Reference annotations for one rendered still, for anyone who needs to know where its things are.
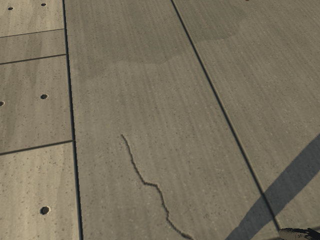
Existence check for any right robot hand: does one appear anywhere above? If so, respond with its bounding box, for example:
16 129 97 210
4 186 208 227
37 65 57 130
279 228 320 240

